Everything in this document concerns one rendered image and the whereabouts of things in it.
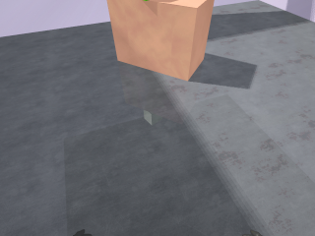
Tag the pedestal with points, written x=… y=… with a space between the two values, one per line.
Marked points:
x=164 y=36

